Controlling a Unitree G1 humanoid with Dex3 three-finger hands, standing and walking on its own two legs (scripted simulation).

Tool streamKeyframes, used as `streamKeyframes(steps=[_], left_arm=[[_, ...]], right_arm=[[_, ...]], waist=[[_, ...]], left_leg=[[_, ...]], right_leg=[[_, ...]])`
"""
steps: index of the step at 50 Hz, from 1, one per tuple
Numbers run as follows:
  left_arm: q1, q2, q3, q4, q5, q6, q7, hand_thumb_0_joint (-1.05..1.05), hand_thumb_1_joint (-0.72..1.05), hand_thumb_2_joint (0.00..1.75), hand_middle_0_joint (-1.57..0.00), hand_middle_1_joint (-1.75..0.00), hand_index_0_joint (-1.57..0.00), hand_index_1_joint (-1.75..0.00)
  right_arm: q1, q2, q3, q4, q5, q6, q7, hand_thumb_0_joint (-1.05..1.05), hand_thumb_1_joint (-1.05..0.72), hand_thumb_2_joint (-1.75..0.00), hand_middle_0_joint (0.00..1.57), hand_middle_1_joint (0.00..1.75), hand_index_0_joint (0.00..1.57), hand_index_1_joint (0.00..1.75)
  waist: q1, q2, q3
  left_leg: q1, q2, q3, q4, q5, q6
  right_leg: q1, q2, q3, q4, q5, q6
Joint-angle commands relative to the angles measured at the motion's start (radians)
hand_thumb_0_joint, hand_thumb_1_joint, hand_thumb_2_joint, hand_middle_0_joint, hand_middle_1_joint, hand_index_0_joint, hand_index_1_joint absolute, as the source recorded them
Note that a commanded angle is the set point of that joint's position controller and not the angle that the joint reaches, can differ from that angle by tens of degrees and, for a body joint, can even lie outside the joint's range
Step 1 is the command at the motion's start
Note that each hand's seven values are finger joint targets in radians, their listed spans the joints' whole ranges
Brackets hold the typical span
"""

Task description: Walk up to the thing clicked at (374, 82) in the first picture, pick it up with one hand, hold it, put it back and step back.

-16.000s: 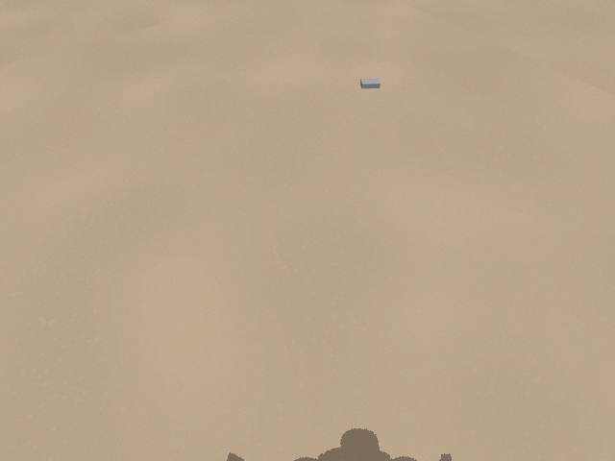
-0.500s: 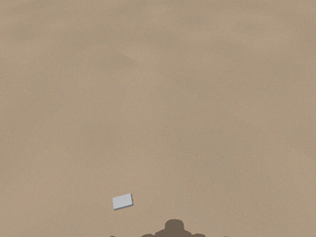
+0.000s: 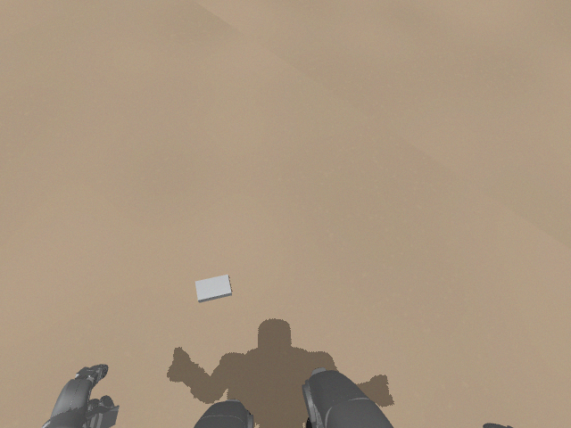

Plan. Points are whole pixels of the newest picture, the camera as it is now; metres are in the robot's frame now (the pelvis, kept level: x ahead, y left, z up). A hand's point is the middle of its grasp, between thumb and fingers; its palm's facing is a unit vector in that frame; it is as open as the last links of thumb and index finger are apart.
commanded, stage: walk up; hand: left
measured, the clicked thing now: (213, 288) +0.51 +0.20 -0.75
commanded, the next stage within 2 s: none
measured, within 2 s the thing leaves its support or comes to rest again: neither
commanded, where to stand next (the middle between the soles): +0.13 -0.03 m, yaw -1 degrees
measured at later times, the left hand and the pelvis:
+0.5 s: hand out of the picture -0.02 +0.23 -0.13, palm faces -0.05 -0.91 -0.42, open 7.4 cm; pelvis -0.12 -0.04 +0.00, yaw -4 degrees
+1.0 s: hand out of the picture -0.19 +0.20 -0.16, palm faces +0.01 -0.93 -0.38, open 7.4 cm; pelvis -0.25 -0.08 -0.01, yaw -1 degrees
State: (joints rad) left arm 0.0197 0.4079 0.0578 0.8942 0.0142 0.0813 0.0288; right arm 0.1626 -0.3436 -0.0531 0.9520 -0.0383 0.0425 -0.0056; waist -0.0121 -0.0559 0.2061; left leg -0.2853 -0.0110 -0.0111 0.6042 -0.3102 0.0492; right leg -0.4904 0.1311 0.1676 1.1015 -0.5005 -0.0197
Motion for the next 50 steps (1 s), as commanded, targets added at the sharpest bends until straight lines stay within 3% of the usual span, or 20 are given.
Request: streamKeyframes(steps=[1,6,10,15,16,18,19,20,24,30,34,35,36,37,38,41,45,48,49,50], left_arm=[[0.120,0.153,0.049,-0.063,0.007,-0.017,0.005,0.00,0.90,0.90,-0.20,-0.30,-0.20,-0.30],[0.080,0.152,0.054,-0.111,0.010,-0.025,0.002,0.00,0.90,0.90,-0.20,-0.30,-0.20,-0.30],[0.129,0.155,0.062,-0.109,0.013,-0.026,-0.007,0.00,0.90,0.90,-0.20,-0.30,-0.20,-0.30],[0.254,0.151,0.080,-0.079,0.019,-0.027,-0.029,0.00,0.90,0.90,-0.20,-0.30,-0.20,-0.30],[0.283,0.153,0.084,-0.070,0.021,-0.031,-0.030,0.00,0.90,0.90,-0.20,-0.30,-0.20,-0.30],[0.244,0.241,0.107,-0.103,0.031,-0.040,-0.032,0.00,0.90,0.90,-0.20,-0.30,-0.20,-0.30],[0.161,0.318,0.118,-0.142,0.033,-0.037,-0.031,0.00,0.90,0.90,-0.20,-0.30,-0.20,-0.30],[0.098,0.300,0.115,-0.176,0.033,-0.044,-0.026,0.00,0.90,0.90,-0.20,-0.30,-0.20,-0.30],[0.025,0.180,0.094,-0.204,0.032,-0.041,-0.014,0.00,0.90,0.90,-0.20,-0.30,-0.20,-0.30],[0.144,0.158,0.097,-0.239,0.048,-0.026,-0.008,0.00,0.90,0.90,-0.20,-0.30,-0.20,-0.30],[0.144,0.182,0.090,-0.247,0.023,-0.005,-0.024,0.00,0.90,0.90,-0.20,-0.30,-0.20,-0.30],[0.167,0.149,0.079,-0.252,0.020,-0.001,-0.029,0.00,0.90,0.90,-0.20,-0.30,-0.20,-0.30],[0.163,0.116,0.069,-0.253,0.011,-0.003,-0.032,0.00,0.90,0.90,-0.20,-0.30,-0.20,-0.30],[0.060,0.173,0.095,-0.265,0.016,-0.003,-0.022,0.00,0.90,0.90,-0.20,-0.30,-0.20,-0.30],[0.044,0.213,0.108,-0.252,0.026,-0.001,-0.024,0.00,0.90,0.90,-0.20,-0.30,-0.20,-0.30],[0.181,0.162,0.098,-0.180,0.001,-0.015,-0.039,0.00,0.90,0.90,-0.20,-0.30,-0.20,-0.30],[0.151,0.143,0.074,-0.152,0.001,-0.051,-0.055,0.00,0.90,0.90,-0.20,-0.30,-0.20,-0.30],[0.275,0.126,0.071,-0.056,0.002,-0.096,-0.037,0.00,0.90,0.90,-0.20,-0.30,-0.20,-0.30],[0.315,0.145,0.081,-0.019,0.010,-0.111,-0.024,0.00,0.90,0.90,-0.20,-0.30,-0.20,-0.30],[0.311,0.203,0.091,-0.017,0.023,-0.124,-0.015,0.00,0.90,0.90,-0.20,-0.30,-0.20,-0.30]], right_arm=[[-0.003,-0.262,-0.074,-0.105,0.014,-0.033,-0.046,0.00,-0.90,-0.90,0.20,0.30,0.20,0.30],[0.049,-0.277,-0.077,-0.126,0.019,-0.031,-0.053,0.00,-0.90,-0.90,0.20,0.30,0.20,0.30],[0.017,-0.303,-0.082,-0.158,0.016,-0.031,-0.047,0.00,-0.90,-0.90,0.20,0.30,0.20,0.30],[-0.075,-0.320,-0.077,-0.192,0.018,-0.022,-0.034,0.00,-0.90,-0.90,0.20,0.30,0.20,0.30],[-0.090,-0.310,-0.074,-0.195,0.024,-0.020,-0.032,0.00,-0.90,-0.90,0.20,0.30,0.20,0.30],[-0.086,-0.231,-0.049,-0.212,0.039,-0.020,-0.029,0.00,-0.90,-0.90,0.20,0.30,0.20,0.30],[-0.082,-0.231,-0.057,-0.205,0.036,-0.014,-0.044,0.00,-0.90,-0.90,0.20,0.30,0.20,0.30],[-0.038,-0.261,-0.066,-0.185,0.039,-0.012,-0.046,0.00,-0.90,-0.90,0.20,0.30,0.20,0.30],[0.038,-0.228,-0.042,-0.145,0.041,-0.022,-0.042,0.00,-0.90,-0.90,0.20,0.30,0.20,0.30],[0.083,-0.212,-0.033,-0.171,0.024,-0.053,-0.060,0.00,-0.90,-0.90,0.20,0.30,0.20,0.30],[0.165,-0.218,-0.053,-0.135,0.005,-0.062,-0.053,0.00,-0.90,-0.90,0.20,0.30,0.20,0.30],[0.147,-0.267,-0.068,-0.140,-0.004,-0.061,-0.051,0.00,-0.90,-0.90,0.20,0.30,0.20,0.30],[0.124,-0.351,-0.086,-0.157,-0.018,-0.063,-0.050,0.00,-0.90,-0.90,0.20,0.30,0.20,0.30],[0.079,-0.438,-0.101,-0.181,-0.011,-0.058,-0.043,0.00,-0.90,-0.90,0.20,0.30,0.20,0.30],[-0.024,-0.428,-0.106,-0.205,-0.013,-0.072,-0.058,0.00,-0.90,-0.90,0.20,0.30,0.20,0.30],[-0.062,-0.289,-0.055,-0.202,-0.015,-0.079,-0.054,0.00,-0.90,-0.90,0.20,0.30,0.20,0.30],[0.006,-0.287,-0.063,-0.178,-0.014,-0.075,-0.028,0.00,-0.90,-0.90,0.20,0.30,0.20,0.30],[-0.019,-0.296,-0.065,-0.183,-0.012,-0.046,-0.008,0.00,-0.90,-0.90,0.20,0.30,0.20,0.30],[0.002,-0.262,-0.056,-0.177,-0.006,-0.035,-0.008,0.00,-0.90,-0.90,0.20,0.30,0.20,0.30],[0.021,-0.185,-0.031,-0.186,0.009,-0.035,-0.006,0.00,-0.90,-0.90,0.20,0.30,0.20,0.30]], waist=[[0.019,0.193,-0.296],[-0.036,0.171,-0.269],[-0.022,0.178,-0.279],[0.046,0.183,-0.303],[0.063,0.161,-0.307],[0.053,-0.103,-0.222],[0.076,-0.236,-0.184],[0.042,-0.198,-0.130],[-0.001,-0.081,-0.131],[0.062,-0.144,-0.301],[0.020,-0.072,-0.338],[0.030,0.013,-0.322],[0.032,0.221,-0.297],[-0.028,0.294,-0.238],[0.000,0.265,-0.172],[0.078,0.159,-0.182],[-0.006,0.269,-0.189],[0.046,0.285,-0.222],[0.056,0.188,-0.223],[0.051,0.035,-0.203]], left_leg=[[0.367,0.231,-0.223,-0.083,0.750,0.103],[0.358,0.286,-0.247,-0.092,0.723,0.168],[0.251,0.314,-0.256,-0.113,0.589,0.186],[0.064,0.274,-0.211,-0.092,0.319,0.115],[0.021,0.235,-0.181,-0.050,0.270,0.079],[-0.213,-0.004,-0.075,0.189,-0.068,-0.033],[-0.180,-0.084,-0.058,0.459,-0.339,-0.058],[-0.132,-0.051,-0.135,0.586,-0.343,-0.059],[-0.169,-0.110,-0.133,0.616,-0.190,-0.062],[-0.200,-0.006,-0.030,0.178,-0.219,-0.077],[0.053,-0.027,0.061,-0.265,0.146,-0.043],[0.147,0.065,-0.110,-0.252,0.096,0.000],[0.208,0.287,-0.428,-0.260,0.108,0.098],[-0.048,0.469,-0.577,-0.324,0.085,0.271],[-0.171,0.515,-0.624,-0.328,0.118,0.300],[-0.018,0.248,-0.186,-0.191,0.347,0.157],[0.070,0.183,-0.177,-0.216,-0.128,0.125],[0.035,0.158,-0.106,-0.079,-0.147,0.117],[-0.039,0.128,-0.076,0.053,-0.102,0.081],[-0.175,0.077,-0.048,0.197,-0.120,0.028]], right_leg=[[-0.081,-0.028,0.018,0.046,0.037,0.022],[-0.013,-0.061,-0.017,-0.133,-0.013,0.047],[0.104,-0.091,-0.067,-0.232,-0.007,0.031],[0.310,-0.124,-0.128,-0.524,0.161,-0.019],[0.350,-0.132,-0.119,-0.593,0.240,-0.040],[0.335,-0.348,0.229,-0.723,0.338,-0.146],[0.138,-0.528,0.384,-0.799,0.377,-0.305],[0.021,-0.544,0.397,-0.812,0.391,-0.307],[0.144,-0.319,0.032,-0.693,0.581,-0.172],[0.545,-0.346,0.019,-0.547,0.760,-0.193],[0.415,-0.305,-0.015,-0.424,0.550,-0.125],[0.224,-0.264,-0.021,-0.397,0.372,-0.076],[-0.019,-0.143,-0.098,-0.255,0.044,-0.022],[0.048,-0.107,-0.076,-0.042,-0.138,0.012],[0.104,-0.152,0.040,0.118,-0.116,0.007],[0.050,-0.057,0.020,0.081,0.013,-0.007],[0.120,-0.105,-0.104,-0.316,-0.026,0.026],[0.323,-0.089,-0.204,-0.718,0.102,0.017],[0.419,-0.080,-0.164,-0.797,0.165,0.012],[0.474,-0.189,0.077,-0.817,0.116,-0.017]])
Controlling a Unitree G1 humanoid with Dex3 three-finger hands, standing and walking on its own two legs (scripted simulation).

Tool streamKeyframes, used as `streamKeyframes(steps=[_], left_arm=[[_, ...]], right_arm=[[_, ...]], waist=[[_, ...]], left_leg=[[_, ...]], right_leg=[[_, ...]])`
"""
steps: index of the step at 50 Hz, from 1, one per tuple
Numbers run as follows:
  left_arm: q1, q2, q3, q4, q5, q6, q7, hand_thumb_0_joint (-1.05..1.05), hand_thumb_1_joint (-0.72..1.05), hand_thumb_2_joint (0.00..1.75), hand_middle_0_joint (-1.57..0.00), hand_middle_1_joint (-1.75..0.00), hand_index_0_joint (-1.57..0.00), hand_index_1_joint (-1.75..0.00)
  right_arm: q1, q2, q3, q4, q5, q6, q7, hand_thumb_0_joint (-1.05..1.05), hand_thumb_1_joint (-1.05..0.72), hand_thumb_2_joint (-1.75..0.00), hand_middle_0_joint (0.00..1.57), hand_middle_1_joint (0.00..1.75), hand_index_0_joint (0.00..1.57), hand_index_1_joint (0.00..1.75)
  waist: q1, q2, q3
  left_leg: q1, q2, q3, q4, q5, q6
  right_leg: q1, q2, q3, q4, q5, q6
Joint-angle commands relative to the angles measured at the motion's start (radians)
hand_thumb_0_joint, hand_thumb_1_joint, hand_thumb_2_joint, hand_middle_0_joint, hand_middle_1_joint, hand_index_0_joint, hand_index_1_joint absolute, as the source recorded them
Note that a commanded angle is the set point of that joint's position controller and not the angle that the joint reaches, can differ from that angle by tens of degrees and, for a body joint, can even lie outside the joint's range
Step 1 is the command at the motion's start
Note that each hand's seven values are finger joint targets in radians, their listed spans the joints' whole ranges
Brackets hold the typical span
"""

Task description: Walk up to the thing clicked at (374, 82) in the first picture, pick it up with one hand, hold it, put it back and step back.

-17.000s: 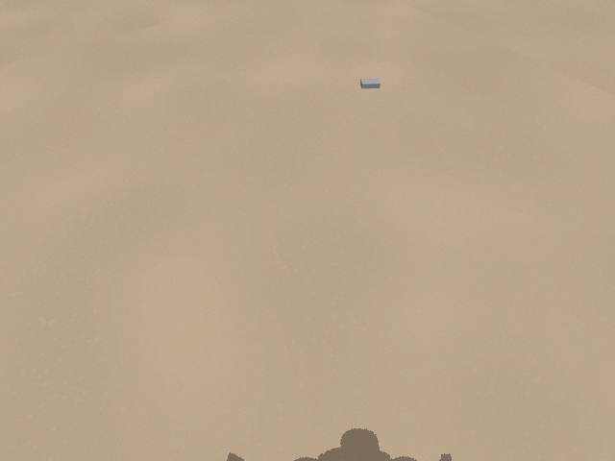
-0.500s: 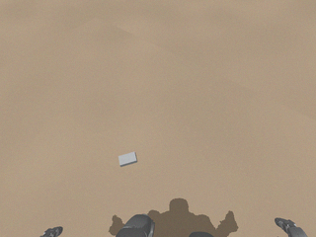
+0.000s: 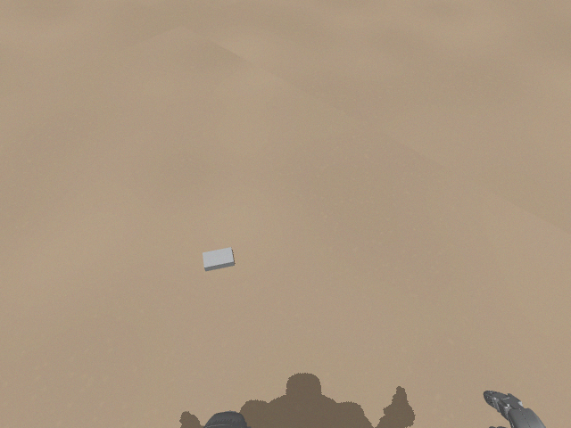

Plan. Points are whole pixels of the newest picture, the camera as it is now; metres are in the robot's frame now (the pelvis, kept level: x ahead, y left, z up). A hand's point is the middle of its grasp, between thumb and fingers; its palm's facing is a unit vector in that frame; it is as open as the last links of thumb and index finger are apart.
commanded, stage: walk up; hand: left
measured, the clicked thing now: (218, 259) +0.76 +0.30 -0.74
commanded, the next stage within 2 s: stand in 1.22 s
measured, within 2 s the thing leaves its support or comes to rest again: neither
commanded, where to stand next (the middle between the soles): +0.38 +0.06 m, yaw +0 degrees
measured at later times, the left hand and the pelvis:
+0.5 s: hand out of the picture +0.05 +0.30 -0.13, palm faces +0.02 -0.91 -0.41, open 7.4 cm; pelvis +0.00 +0.02 +0.01, yaw +1 degrees
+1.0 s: hand (104, 422) +0.14 +0.29 -0.13, palm faces +0.06 -0.94 -0.34, open 7.4 cm; pelvis +0.02 +0.03 +0.02, yaw +2 degrees
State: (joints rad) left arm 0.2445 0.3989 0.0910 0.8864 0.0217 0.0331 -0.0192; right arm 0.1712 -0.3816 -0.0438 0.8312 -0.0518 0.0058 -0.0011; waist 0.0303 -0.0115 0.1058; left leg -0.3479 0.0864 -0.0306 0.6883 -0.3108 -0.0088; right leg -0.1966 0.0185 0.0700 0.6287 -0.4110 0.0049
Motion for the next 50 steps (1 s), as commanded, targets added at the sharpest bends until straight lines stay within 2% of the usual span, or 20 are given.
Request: streamKeyframes(steps=[1,2,3,6,10,13,15,16,17,18,19,23,28,30,31,32,34,39,40,50], left_arm=[[0.039,0.278,0.068,-0.033,0.027,-0.086,0.034,0.00,0.90,0.90,-0.20,-0.30,-0.20,-0.30],[-0.024,0.353,0.078,-0.063,0.033,-0.081,0.037,0.00,0.90,0.90,-0.20,-0.30,-0.20,-0.30],[-0.087,0.336,0.071,-0.069,0.024,-0.080,0.034,0.00,0.90,0.90,-0.20,-0.30,-0.20,-0.30],[-0.052,0.235,0.048,-0.039,0.008,-0.102,0.039,0.00,0.90,0.90,-0.20,-0.30,-0.20,-0.30],[0.036,0.265,0.053,-0.027,0.012,-0.108,0.037,0.00,0.90,0.90,-0.20,-0.30,-0.20,-0.30],[-0.023,0.267,0.046,-0.046,0.006,-0.098,0.038,0.00,0.90,0.90,-0.20,-0.30,-0.20,-0.30],[-0.027,0.232,0.025,-0.050,-0.007,-0.086,0.037,0.00,0.90,0.90,-0.20,-0.30,-0.20,-0.30],[-0.006,0.189,0.010,-0.051,-0.010,-0.084,0.038,0.00,0.90,0.90,-0.20,-0.30,-0.20,-0.30],[0.008,0.138,-0.005,-0.061,-0.022,-0.085,0.039,0.00,0.90,0.90,-0.20,-0.30,-0.20,-0.30],[0.007,0.138,-0.005,-0.049,-0.031,-0.074,0.046,0.00,0.90,0.90,-0.20,-0.30,-0.20,-0.30],[-0.005,0.206,0.008,-0.032,-0.022,-0.071,0.051,0.00,0.90,0.90,-0.20,-0.30,-0.20,-0.30],[0.027,0.187,0.006,0.002,-0.019,-0.075,0.027,0.00,0.90,0.90,-0.20,-0.30,-0.20,-0.30],[0.051,0.164,0.013,0.054,-0.004,-0.094,0.043,0.00,0.90,0.90,-0.20,-0.30,-0.20,-0.30],[0.028,0.243,0.033,0.046,0.015,-0.104,0.053,0.00,0.90,0.90,-0.20,-0.30,-0.20,-0.30],[-0.061,0.291,0.033,0.030,0.009,-0.100,0.047,0.00,0.90,0.90,-0.20,-0.30,-0.20,-0.30],[-0.161,0.295,0.031,-0.002,0.013,-0.097,0.043,0.00,0.90,0.90,-0.20,-0.30,-0.20,-0.30],[-0.195,0.224,0.015,-0.008,0.006,-0.095,0.040,0.00,0.90,0.90,-0.20,-0.30,-0.20,-0.30],[-0.155,0.177,0.005,0.029,-0.021,-0.087,0.035,0.00,0.90,0.90,-0.20,-0.30,-0.20,-0.30],[-0.139,0.169,0.004,0.035,-0.026,-0.083,0.034,0.00,0.90,0.90,-0.20,-0.30,-0.20,-0.30],[-0.212,0.161,-0.011,0.103,-0.025,-0.070,0.034,0.00,0.90,0.90,-0.20,-0.30,-0.20,-0.30]], right_arm=[[0.033,-0.113,-0.027,-0.080,0.023,0.001,-0.007,0.00,-0.90,-0.90,0.20,0.30,0.20,0.30],[-0.034,-0.200,-0.056,-0.073,0.021,0.001,-0.019,0.00,-0.90,-0.90,0.20,0.30,0.20,0.30],[-0.022,-0.240,-0.074,-0.043,0.024,-0.003,-0.016,0.00,-0.90,-0.90,0.20,0.30,0.20,0.30],[-0.019,-0.188,-0.060,-0.015,0.032,-0.010,0.002,0.00,-0.90,-0.90,0.20,0.30,0.20,0.30],[-0.046,-0.185,-0.060,-0.024,0.020,-0.013,0.018,0.00,-0.90,-0.90,0.20,0.30,0.20,0.30],[-0.016,-0.185,-0.072,-0.003,0.021,-0.021,0.027,0.00,-0.90,-0.90,0.20,0.30,0.20,0.30],[0.036,-0.177,-0.081,0.026,0.018,-0.030,0.023,0.00,-0.90,-0.90,0.20,0.30,0.20,0.30],[0.077,-0.206,-0.093,0.037,0.012,-0.037,0.018,0.00,-0.90,-0.90,0.20,0.30,0.20,0.30],[0.114,-0.252,-0.105,0.041,0.004,-0.044,0.011,0.00,-0.90,-0.90,0.20,0.30,0.20,0.30],[0.078,-0.299,-0.106,0.020,0.011,-0.046,0.012,0.00,-0.90,-0.90,0.20,0.30,0.20,0.30],[0.073,-0.318,-0.116,0.032,0.019,-0.040,0.015,0.00,-0.90,-0.90,0.20,0.30,0.20,0.30],[-0.029,-0.228,-0.080,0.012,0.015,-0.038,0.012,0.00,-0.90,-0.90,0.20,0.30,0.20,0.30],[-0.067,-0.177,-0.048,0.019,0.045,-0.018,0.013,0.00,-0.90,-0.90,0.20,0.30,0.20,0.30],[-0.065,-0.111,-0.022,0.012,0.063,-0.017,0.008,0.00,-0.90,-0.90,0.20,0.30,0.20,0.30],[-0.028,-0.125,-0.030,0.041,0.057,-0.006,0.000,0.00,-0.90,-0.90,0.20,0.30,0.20,0.30],[0.020,-0.161,-0.045,0.075,0.049,-0.001,-0.003,0.00,-0.90,-0.90,0.20,0.30,0.20,0.30],[0.021,-0.165,-0.039,0.104,0.053,-0.011,0.002,0.00,-0.90,-0.90,0.20,0.30,0.20,0.30],[0.030,-0.178,-0.036,0.137,0.032,-0.041,-0.008,0.00,-0.90,-0.90,0.20,0.30,0.20,0.30],[-0.020,-0.192,-0.033,0.129,0.038,-0.045,-0.006,0.00,-0.90,-0.90,0.20,0.30,0.20,0.30],[-0.107,-0.180,-0.023,0.175,0.040,-0.040,-0.010,0.00,-0.90,-0.90,0.20,0.30,0.20,0.30]], waist=[[-0.020,-0.149,-0.062],[0.019,-0.115,-0.014],[-0.010,-0.109,0.050],[-0.024,-0.112,0.040],[0.019,-0.167,0.000],[-0.013,-0.178,-0.045],[-0.042,-0.126,-0.095],[-0.059,-0.049,-0.136],[-0.069,0.116,-0.195],[-0.056,0.184,-0.183],[-0.062,0.148,-0.150],[-0.019,0.176,-0.039],[0.022,0.135,-0.125],[0.013,-0.060,-0.128],[-0.003,-0.098,-0.099],[-0.035,-0.111,-0.033],[-0.053,-0.086,-0.007],[-0.027,-0.065,-0.181],[0.001,-0.049,-0.190],[-0.005,0.070,-0.164]], left_leg=[[-0.299,-0.111,-0.030,0.186,-0.265,0.026],[-0.182,-0.060,-0.130,0.234,-0.293,0.022],[-0.109,-0.029,-0.140,0.264,-0.255,0.016],[-0.184,-0.058,-0.104,0.180,-0.110,0.015],[-0.117,-0.061,-0.048,0.084,-0.138,0.005],[0.038,-0.062,0.011,-0.068,-0.088,0.009],[0.209,-0.103,0.046,-0.252,0.062,0.023],[0.304,-0.063,-0.030,-0.284,0.130,0.052],[0.385,0.112,-0.271,-0.350,0.180,0.107],[0.345,0.247,-0.450,-0.390,0.038,0.221],[0.238,0.280,-0.470,-0.400,-0.116,0.287],[0.098,0.124,-0.231,-0.398,-0.102,0.178],[0.030,0.065,-0.088,-0.174,0.158,0.109],[-0.095,-0.055,-0.034,-0.013,0.033,0.024],[-0.016,-0.089,-0.039,0.079,-0.222,0.018],[0.053,-0.057,-0.055,0.133,-0.240,0.010],[0.077,-0.056,-0.046,-0.006,-0.188,0.022],[0.211,0.030,-0.096,-0.238,0.429,0.061],[0.177,0.048,-0.123,-0.225,0.401,0.077],[0.151,0.039,-0.097,-0.301,0.369,0.057]], right_leg=[[0.171,-0.258,0.467,-0.379,-0.041,-0.099],[-0.100,-0.403,0.588,-0.397,-0.166,-0.238],[-0.210,-0.397,0.556,-0.388,-0.213,-0.261],[0.000,-0.233,0.252,-0.318,0.104,-0.145],[0.026,-0.256,0.220,-0.282,0.247,-0.176],[-0.040,-0.263,0.168,-0.232,0.287,-0.172],[-0.078,-0.202,0.081,-0.092,0.403,-0.120],[-0.120,-0.147,0.033,0.030,0.391,-0.079],[-0.206,-0.046,-0.021,0.215,0.257,-0.036],[-0.286,0.010,-0.071,0.272,-0.163,-0.026],[-0.239,-0.041,-0.014,0.300,-0.233,-0.034],[-0.186,-0.063,-0.044,0.163,-0.083,-0.032],[0.118,-0.017,-0.098,-0.224,0.209,-0.027],[0.160,-0.221,0.240,-0.321,0.198,-0.097],[-0.032,-0.368,0.356,-0.373,0.032,-0.199],[-0.166,-0.398,0.375,-0.370,-0.048,-0.243],[-0.150,-0.297,0.209,-0.319,0.063,-0.184],[0.027,-0.147,0.003,-0.115,0.504,-0.044],[0.052,-0.122,-0.011,-0.148,0.395,-0.032],[0.136,-0.130,-0.038,-0.194,0.377,-0.039]])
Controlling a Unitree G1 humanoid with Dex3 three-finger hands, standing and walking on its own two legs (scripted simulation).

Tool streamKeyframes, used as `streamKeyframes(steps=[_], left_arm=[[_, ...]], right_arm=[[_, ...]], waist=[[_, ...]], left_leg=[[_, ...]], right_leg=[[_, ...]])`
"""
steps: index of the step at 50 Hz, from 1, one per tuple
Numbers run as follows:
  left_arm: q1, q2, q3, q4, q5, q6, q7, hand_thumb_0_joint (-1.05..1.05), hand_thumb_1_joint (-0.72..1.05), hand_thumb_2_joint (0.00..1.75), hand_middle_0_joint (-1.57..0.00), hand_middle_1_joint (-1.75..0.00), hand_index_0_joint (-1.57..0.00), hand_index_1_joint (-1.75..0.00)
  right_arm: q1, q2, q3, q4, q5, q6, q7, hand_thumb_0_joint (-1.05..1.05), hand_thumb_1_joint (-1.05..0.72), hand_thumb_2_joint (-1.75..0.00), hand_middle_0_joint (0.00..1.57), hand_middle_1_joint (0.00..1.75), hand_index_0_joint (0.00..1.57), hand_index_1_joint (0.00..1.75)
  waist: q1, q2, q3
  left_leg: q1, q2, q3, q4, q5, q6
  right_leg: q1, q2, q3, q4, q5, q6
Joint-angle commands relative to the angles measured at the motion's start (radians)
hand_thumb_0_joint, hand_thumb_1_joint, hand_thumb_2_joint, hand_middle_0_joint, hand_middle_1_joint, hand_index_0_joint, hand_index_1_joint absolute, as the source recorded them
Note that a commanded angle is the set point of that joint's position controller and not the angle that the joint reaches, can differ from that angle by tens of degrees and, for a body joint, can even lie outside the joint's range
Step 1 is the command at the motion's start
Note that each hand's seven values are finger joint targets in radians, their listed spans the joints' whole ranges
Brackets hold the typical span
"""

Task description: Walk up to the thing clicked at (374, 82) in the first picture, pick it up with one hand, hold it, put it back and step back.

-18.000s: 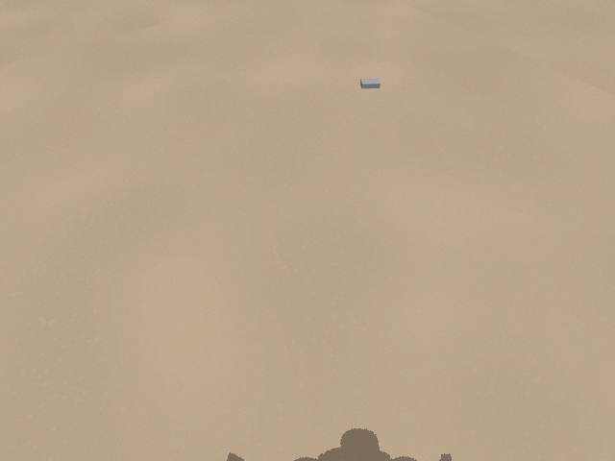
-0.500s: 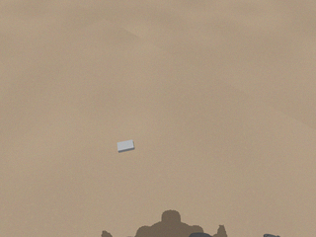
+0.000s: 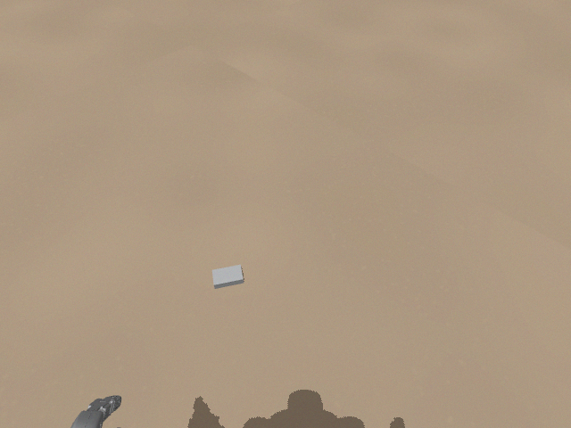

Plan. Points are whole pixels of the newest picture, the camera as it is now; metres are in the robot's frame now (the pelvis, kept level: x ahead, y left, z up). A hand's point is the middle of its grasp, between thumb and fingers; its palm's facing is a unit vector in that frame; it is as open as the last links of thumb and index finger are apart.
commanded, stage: walk up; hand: left
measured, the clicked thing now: (227, 276) +0.75 +0.24 -0.76
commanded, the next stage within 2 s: stand in 0.22 s
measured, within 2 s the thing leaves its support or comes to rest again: neither
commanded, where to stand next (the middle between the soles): +0.36 +0.02 m, yaw -2 degrees
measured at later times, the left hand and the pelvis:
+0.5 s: hand out of the picture +0.05 +0.25 -0.15, palm faces +0.00 -0.94 -0.35, open 7.4 cm; pelvis -0.01 -0.01 +0.01, yaw +0 degrees
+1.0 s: hand out of the picture +0.05 +0.24 -0.15, palm faces -0.04 -0.94 -0.35, open 7.4 cm; pelvis -0.02 -0.02 +0.01, yaw +0 degrees
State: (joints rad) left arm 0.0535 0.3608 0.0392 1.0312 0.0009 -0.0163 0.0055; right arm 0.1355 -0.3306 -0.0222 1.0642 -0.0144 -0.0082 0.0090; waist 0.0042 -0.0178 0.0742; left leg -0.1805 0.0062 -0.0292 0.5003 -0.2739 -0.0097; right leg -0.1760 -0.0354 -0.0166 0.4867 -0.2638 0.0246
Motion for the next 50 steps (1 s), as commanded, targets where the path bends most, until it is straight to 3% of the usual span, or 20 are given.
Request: streamKeyframes(steps=[1,9,11,14,22,25,28,31,37,40,45,50], left_arm=[[-0.023,0.200,0.041,-0.034,-0.003,-0.021,0.008,0.00,0.90,0.90,-0.20,-0.30,-0.20,-0.30],[-0.047,0.199,0.037,0.003,0.005,-0.017,-0.001,0.00,0.90,0.90,-0.20,-0.30,-0.20,-0.30],[-0.031,0.181,0.016,0.026,0.009,-0.016,-0.004,0.00,0.90,0.90,-0.20,-0.30,-0.20,-0.30],[-0.033,0.194,0.015,0.028,0.008,-0.022,-0.003,0.00,0.90,0.90,-0.20,-0.30,-0.20,-0.30],[-0.018,0.204,0.003,0.053,0.009,-0.025,-0.002,0.00,0.90,0.90,-0.20,-0.30,-0.20,-0.30],[-0.004,0.203,-0.001,0.061,0.010,-0.023,-0.001,0.00,0.90,0.90,-0.20,-0.30,-0.20,-0.30],[-0.003,0.204,-0.002,0.059,0.011,-0.025,0.000,0.00,0.90,0.90,-0.20,-0.30,-0.20,-0.30],[0.013,0.207,-0.003,0.068,0.012,-0.023,-0.002,0.00,0.90,0.90,-0.20,-0.30,-0.20,-0.30],[0.013,0.228,0.003,0.056,0.012,-0.019,-0.005,0.00,0.90,0.90,-0.20,-0.30,-0.20,-0.30],[0.008,0.225,0.004,0.049,0.011,-0.023,-0.006,0.00,0.90,0.90,-0.20,-0.30,-0.20,-0.30],[0.009,0.221,0.002,0.043,0.007,-0.023,-0.006,0.00,0.90,0.90,-0.20,-0.30,-0.20,-0.30],[0.021,0.215,0.001,0.050,0.005,-0.019,-0.008,0.00,0.90,0.90,-0.20,-0.30,-0.20,-0.30]], right_arm=[[-0.077,-0.227,-0.044,-0.057,0.002,-0.026,-0.020,0.00,-0.90,-0.90,0.20,0.30,0.20,0.30],[-0.113,-0.222,-0.042,-0.037,-0.002,-0.023,-0.015,0.00,-0.90,-0.90,0.20,0.30,0.20,0.30],[-0.111,-0.223,-0.035,-0.035,0.003,-0.029,-0.014,0.00,-0.90,-0.90,0.20,0.30,0.20,0.30],[-0.112,-0.227,-0.036,-0.027,0.005,-0.036,-0.012,0.00,-0.90,-0.90,0.20,0.30,0.20,0.30],[-0.113,-0.223,-0.026,-0.012,0.007,-0.029,-0.010,0.00,-0.90,-0.90,0.20,0.30,0.20,0.30],[-0.117,-0.223,-0.026,-0.003,0.008,-0.025,-0.009,0.00,-0.90,-0.90,0.20,0.30,0.20,0.30],[-0.112,-0.228,-0.025,-0.003,0.006,-0.023,-0.007,0.00,-0.90,-0.90,0.20,0.30,0.20,0.30],[-0.103,-0.226,-0.021,0.009,0.005,-0.019,-0.004,0.00,-0.90,-0.90,0.20,0.30,0.20,0.30],[-0.061,-0.222,-0.020,0.014,0.002,-0.018,0.001,0.00,-0.90,-0.90,0.20,0.30,0.20,0.30],[-0.060,-0.223,-0.019,0.010,0.001,-0.021,-0.001,0.00,-0.90,-0.90,0.20,0.30,0.20,0.30],[-0.048,-0.230,-0.017,0.016,0.002,-0.022,-0.003,0.00,-0.90,-0.90,0.20,0.30,0.20,0.30],[-0.039,-0.231,-0.010,0.021,0.002,-0.023,-0.007,0.00,-0.90,-0.90,0.20,0.30,0.20,0.30]], waist=[[0.020,0.075,-0.128],[0.017,0.062,-0.089],[0.001,0.053,-0.094],[0.000,0.042,-0.138],[-0.005,0.018,-0.127],[-0.003,0.015,-0.094],[-0.003,0.020,-0.101],[0.003,0.017,-0.056],[-0.003,0.007,-0.032],[-0.002,0.014,-0.072],[0.000,0.012,-0.075],[0.004,0.031,-0.086]], left_leg=[[-0.021,0.116,-0.095,-0.116,0.315,0.055],[-0.035,0.114,-0.110,-0.184,0.169,0.046],[0.024,0.122,-0.110,-0.209,0.213,0.036],[0.091,0.122,-0.097,-0.188,0.324,0.028],[0.104,0.121,-0.081,-0.214,0.287,0.026],[0.102,0.116,-0.083,-0.226,0.193,0.022],[0.071,0.114,-0.079,-0.227,0.191,0.025],[0.033,0.108,-0.086,-0.245,0.065,0.023],[0.003,0.099,-0.087,-0.244,0.001,0.022],[0.010,0.110,-0.087,-0.239,0.068,0.024],[0.014,0.104,-0.081,-0.225,0.094,0.018],[0.000,0.114,-0.085,-0.238,0.130,0.018]], right_leg=[[0.122,-0.079,0.051,-0.062,0.230,-0.058],[0.114,-0.078,0.052,-0.130,0.136,-0.046],[0.086,-0.085,0.075,-0.151,0.184,-0.040],[0.104,-0.095,0.071,-0.163,0.256,-0.037],[0.100,-0.100,0.076,-0.193,0.247,-0.035],[0.050,-0.097,0.084,-0.223,0.147,-0.034],[0.085,-0.102,0.083,-0.219,0.170,-0.035],[0.047,-0.099,0.094,-0.243,0.035,-0.034],[0.004,-0.099,0.114,-0.260,-0.075,-0.042],[0.045,-0.102,0.111,-0.236,0.021,-0.045],[0.047,-0.099,0.113,-0.241,0.024,-0.042],[0.087,-0.095,0.098,-0.211,0.117,-0.043]])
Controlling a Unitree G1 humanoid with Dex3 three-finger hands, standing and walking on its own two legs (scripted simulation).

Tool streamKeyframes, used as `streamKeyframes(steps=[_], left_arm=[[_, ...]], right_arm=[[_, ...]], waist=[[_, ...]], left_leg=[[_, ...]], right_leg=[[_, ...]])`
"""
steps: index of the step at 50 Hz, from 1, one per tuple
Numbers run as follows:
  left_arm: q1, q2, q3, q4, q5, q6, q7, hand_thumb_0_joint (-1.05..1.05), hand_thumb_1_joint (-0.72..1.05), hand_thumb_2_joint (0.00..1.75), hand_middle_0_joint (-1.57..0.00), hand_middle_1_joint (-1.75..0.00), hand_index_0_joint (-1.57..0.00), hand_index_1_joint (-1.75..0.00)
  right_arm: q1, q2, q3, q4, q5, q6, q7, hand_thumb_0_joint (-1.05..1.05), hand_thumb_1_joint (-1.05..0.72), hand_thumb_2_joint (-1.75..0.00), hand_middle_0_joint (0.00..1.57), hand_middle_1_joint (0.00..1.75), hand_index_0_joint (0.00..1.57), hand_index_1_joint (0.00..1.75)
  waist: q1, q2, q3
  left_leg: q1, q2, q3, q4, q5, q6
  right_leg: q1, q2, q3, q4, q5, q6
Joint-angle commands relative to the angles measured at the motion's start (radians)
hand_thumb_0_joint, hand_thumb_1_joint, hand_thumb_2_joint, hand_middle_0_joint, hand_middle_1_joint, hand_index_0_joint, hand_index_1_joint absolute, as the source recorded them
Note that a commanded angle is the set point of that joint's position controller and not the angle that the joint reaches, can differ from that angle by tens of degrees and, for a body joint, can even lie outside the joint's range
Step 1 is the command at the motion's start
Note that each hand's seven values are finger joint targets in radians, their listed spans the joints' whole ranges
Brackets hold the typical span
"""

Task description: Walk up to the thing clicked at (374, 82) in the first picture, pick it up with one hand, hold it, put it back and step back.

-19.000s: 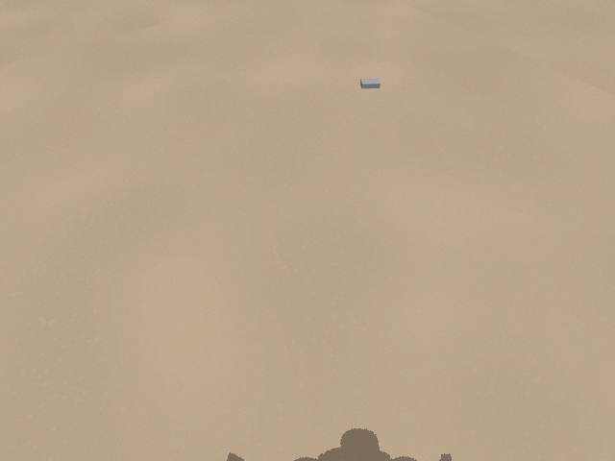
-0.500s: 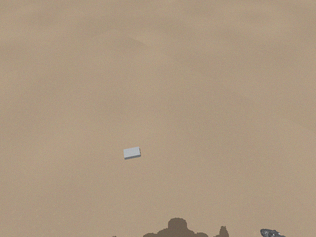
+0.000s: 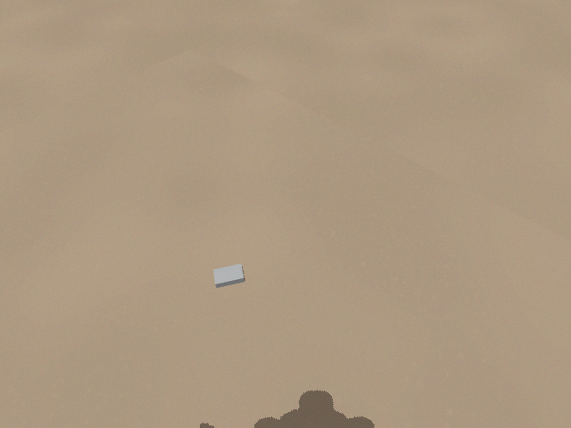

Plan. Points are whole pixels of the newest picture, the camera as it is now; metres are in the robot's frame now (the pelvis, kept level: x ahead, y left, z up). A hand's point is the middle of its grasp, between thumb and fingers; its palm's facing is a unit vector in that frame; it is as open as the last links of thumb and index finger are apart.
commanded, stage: stand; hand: left
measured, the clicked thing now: (228, 275) +0.76 +0.26 -0.77
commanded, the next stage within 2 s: walk up in 0.22 s
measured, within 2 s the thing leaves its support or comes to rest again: neither
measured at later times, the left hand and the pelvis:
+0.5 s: hand out of the picture +0.06 +0.33 -0.16, palm faces +0.04 -0.93 -0.36, open 7.4 cm; pelvis +0.06 +0.05 -0.01, yaw +1 degrees
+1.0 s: hand (129, 315) +0.34 +0.32 -0.15, palm faces -0.12 -0.91 -0.39, open 7.4 cm; pelvis +0.24 +0.05 -0.02, yaw -3 degrees
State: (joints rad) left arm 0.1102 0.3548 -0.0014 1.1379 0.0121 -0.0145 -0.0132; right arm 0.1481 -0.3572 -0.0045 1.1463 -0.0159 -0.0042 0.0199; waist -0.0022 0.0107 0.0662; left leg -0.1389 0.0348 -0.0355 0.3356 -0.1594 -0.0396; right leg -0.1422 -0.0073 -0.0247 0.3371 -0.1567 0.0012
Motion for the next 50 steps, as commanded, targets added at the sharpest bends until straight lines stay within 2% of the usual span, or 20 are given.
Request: streamKeyframes(steps=[1,10,11,12,14,15,18,21,25,26,27,28,29,32,34,39,44,48,49,50], left_arm=[[-0.031,0.227,0.043,-0.055,-0.005,-0.019,0.011,0.00,0.90,0.90,-0.20,-0.30,-0.20,-0.30],[-0.039,0.219,0.039,-0.056,-0.006,-0.018,0.013,0.00,0.90,0.90,-0.20,-0.30,-0.20,-0.30],[0.032,0.275,0.098,-0.094,0.006,-0.028,-0.004,0.00,0.90,0.90,-0.20,-0.30,-0.20,-0.30],[0.082,0.288,0.108,-0.084,0.016,-0.029,-0.009,0.00,0.90,0.90,-0.20,-0.30,-0.20,-0.30],[0.127,0.341,0.140,-0.090,0.027,-0.033,-0.009,0.00,0.90,0.90,-0.20,-0.30,-0.20,-0.30],[0.129,0.353,0.149,-0.114,0.027,-0.042,-0.005,0.00,0.90,0.90,-0.20,-0.30,-0.20,-0.30],[0.133,0.313,0.144,-0.147,0.027,-0.054,-0.005,0.00,0.90,0.90,-0.20,-0.30,-0.20,-0.30],[0.060,0.317,0.141,-0.205,0.024,-0.052,-0.017,0.00,0.90,0.90,-0.20,-0.30,-0.20,-0.30],[-0.016,0.255,0.116,-0.272,0.024,-0.033,-0.028,0.00,0.90,0.90,-0.20,-0.30,-0.20,-0.30],[0.057,0.182,0.092,-0.272,0.018,-0.028,-0.030,0.00,0.90,0.90,-0.20,-0.30,-0.20,-0.30],[0.117,0.135,0.077,-0.275,0.016,-0.026,-0.025,0.00,0.90,0.90,-0.20,-0.30,-0.20,-0.30],[0.151,0.230,0.099,-0.253,0.007,-0.018,-0.015,0.00,0.90,0.90,-0.20,-0.30,-0.20,-0.30],[0.167,0.280,0.107,-0.244,0.002,-0.017,-0.013,0.00,0.90,0.90,-0.20,-0.30,-0.20,-0.30],[0.259,0.296,0.114,-0.188,-0.008,-0.021,-0.022,0.00,0.90,0.90,-0.20,-0.30,-0.20,-0.30],[0.252,0.282,0.115,-0.192,-0.003,-0.018,-0.033,0.00,0.90,0.90,-0.20,-0.30,-0.20,-0.30],[0.150,0.254,0.110,-0.267,0.010,-0.020,-0.054,0.00,0.90,0.90,-0.20,-0.30,-0.20,-0.30],[0.059,0.219,0.105,-0.317,0.012,-0.032,-0.066,0.00,0.90,0.90,-0.20,-0.30,-0.20,-0.30],[0.162,0.215,0.117,-0.304,0.011,-0.049,-0.051,0.00,0.90,0.90,-0.20,-0.30,-0.20,-0.30],[0.252,0.259,0.139,-0.280,0.013,-0.057,-0.041,0.00,0.90,0.90,-0.20,-0.30,-0.20,-0.30],[0.339,0.336,0.165,-0.279,0.017,-0.065,-0.028,0.00,0.90,0.90,-0.20,-0.30,-0.20,-0.30]], right_arm=[[-0.053,-0.209,-0.029,-0.061,0.004,-0.027,-0.020,0.00,-0.90,-0.90,0.20,0.30,0.20,0.30],[-0.054,-0.213,-0.022,-0.064,0.008,-0.028,-0.025,0.00,-0.90,-0.90,0.20,0.30,0.20,0.30],[0.008,-0.272,-0.074,-0.109,-0.006,-0.035,-0.003,0.00,-0.90,-0.90,0.20,0.30,0.20,0.30],[0.005,-0.273,-0.080,-0.118,-0.016,-0.032,0.006,0.00,-0.90,-0.90,0.20,0.30,0.20,0.30],[-0.076,-0.234,-0.081,-0.166,-0.026,-0.021,0.016,0.00,-0.90,-0.90,0.20,0.30,0.20,0.30],[-0.086,-0.240,-0.088,-0.187,-0.032,-0.022,0.018,0.00,-0.90,-0.90,0.20,0.30,0.20,0.30],[-0.082,-0.224,-0.097,-0.208,-0.025,-0.046,0.028,0.00,-0.90,-0.90,0.20,0.30,0.20,0.30],[0.012,-0.209,-0.108,-0.215,-0.024,-0.045,0.047,0.00,-0.90,-0.90,0.20,0.30,0.20,0.30],[0.280,-0.252,-0.160,-0.146,-0.027,-0.050,0.029,0.00,-0.90,-0.90,0.20,0.30,0.20,0.30],[0.354,-0.316,-0.182,-0.135,-0.035,-0.056,0.017,0.00,-0.90,-0.90,0.20,0.30,0.20,0.30],[0.357,-0.378,-0.185,-0.165,-0.051,-0.064,0.008,0.00,-0.90,-0.90,0.20,0.30,0.20,0.30],[0.212,-0.411,-0.185,-0.226,-0.032,-0.068,0.005,0.00,-0.90,-0.90,0.20,0.30,0.20,0.30],[0.140,-0.421,-0.182,-0.251,-0.015,-0.067,0.009,0.00,-0.90,-0.90,0.20,0.30,0.20,0.30],[0.060,-0.310,-0.142,-0.301,-0.006,-0.082,0.005,0.00,-0.90,-0.90,0.20,0.30,0.20,0.30],[0.113,-0.297,-0.136,-0.292,0.000,-0.093,0.004,0.00,-0.90,-0.90,0.20,0.30,0.20,0.30],[0.163,-0.310,-0.139,-0.316,0.001,-0.100,0.005,0.00,-0.90,-0.90,0.20,0.30,0.20,0.30],[0.205,-0.305,-0.133,-0.338,0.003,-0.090,0.008,0.00,-0.90,-0.90,0.20,0.30,0.20,0.30],[0.203,-0.295,-0.126,-0.374,0.008,-0.075,0.000,0.00,-0.90,-0.90,0.20,0.30,0.20,0.30],[0.233,-0.242,-0.107,-0.384,0.012,-0.075,-0.001,0.00,-0.90,-0.90,0.20,0.30,0.20,0.30],[0.284,-0.182,-0.082,-0.405,0.019,-0.079,-0.006,0.00,-0.90,-0.90,0.20,0.30,0.20,0.30]], waist=[[0.011,-0.002,-0.077],[0.005,-0.005,-0.091],[0.014,-0.022,-0.184],[0.041,-0.030,-0.123],[0.085,-0.194,0.028],[0.087,-0.167,0.092],[0.076,-0.114,0.090],[0.022,-0.159,0.012],[-0.129,-0.041,-0.051],[-0.154,0.204,-0.084],[-0.138,0.331,-0.071],[-0.081,0.203,-0.040],[-0.052,0.183,0.023],[0.015,0.131,0.052],[-0.001,0.126,0.061],[-0.026,0.118,0.083],[-0.052,0.100,0.051],[0.017,0.054,-0.031],[0.057,-0.064,-0.110],[0.084,-0.270,-0.206]], left_leg=[[-0.031,0.085,-0.078,-0.072,0.014,0.047],[0.004,0.091,-0.067,-0.057,0.084,0.048],[-0.009,0.040,-0.044,0.033,-0.345,0.114],[-0.144,0.029,-0.042,0.080,-0.497,0.118],[-0.417,-0.030,0.068,0.386,-0.398,0.078],[-0.508,0.024,0.007,0.465,-0.328,0.070],[-0.498,0.069,-0.018,0.415,-0.285,0.067],[-0.240,0.054,0.023,0.329,-0.228,0.061],[0.259,-0.011,0.092,0.178,-0.035,0.043],[0.351,0.070,-0.065,0.058,-0.255,0.076],[0.263,0.281,-0.479,-0.104,-0.598,0.134],[0.086,0.363,-0.633,-0.223,-0.789,0.199],[-0.012,0.400,-0.640,-0.239,-0.805,0.262],[-0.033,0.264,-0.292,-0.161,-0.465,0.206],[-0.057,0.236,-0.200,-0.161,-0.323,0.205],[-0.025,0.239,-0.095,-0.165,-0.193,0.243],[0.018,0.193,0.003,-0.057,0.029,0.223],[-0.011,0.181,0.044,0.187,0.293,0.188],[-0.071,0.124,0.083,0.386,0.291,0.153],[-0.223,0.045,0.125,0.655,0.053,0.104]], right_leg=[[0.044,-0.121,0.107,-0.062,-0.001,-0.021],[0.046,-0.123,0.097,-0.052,0.081,-0.018],[0.116,-0.072,0.084,-0.008,-0.357,-0.062],[0.115,-0.112,0.161,-0.026,-0.546,-0.093],[0.127,-0.303,0.409,-0.229,-0.742,-0.178],[0.121,-0.373,0.466,-0.262,-0.689,-0.225],[0.180,-0.320,0.352,-0.205,-0.286,-0.242],[0.016,-0.242,0.217,-0.176,-0.330,-0.188],[-0.368,-0.111,0.041,0.181,-0.400,-0.115],[-0.492,-0.002,-0.012,0.468,-0.460,-0.095],[-0.598,0.102,0.083,0.736,-0.466,-0.063],[-0.525,0.054,0.167,0.787,-0.399,-0.073],[-0.483,0.000,0.192,0.802,-0.359,-0.074],[-0.437,-0.051,0.177,0.723,-0.189,-0.050],[-0.399,-0.049,0.150,0.675,-0.134,-0.023],[-0.394,-0.074,0.092,0.469,-0.068,0.006],[-0.301,-0.049,-0.016,0.282,-0.018,-0.020],[-0.059,-0.001,-0.059,0.163,-0.022,-0.057],[0.117,-0.002,-0.019,0.127,-0.031,-0.080],[0.275,-0.205,0.274,0.073,-0.042,-0.142]])
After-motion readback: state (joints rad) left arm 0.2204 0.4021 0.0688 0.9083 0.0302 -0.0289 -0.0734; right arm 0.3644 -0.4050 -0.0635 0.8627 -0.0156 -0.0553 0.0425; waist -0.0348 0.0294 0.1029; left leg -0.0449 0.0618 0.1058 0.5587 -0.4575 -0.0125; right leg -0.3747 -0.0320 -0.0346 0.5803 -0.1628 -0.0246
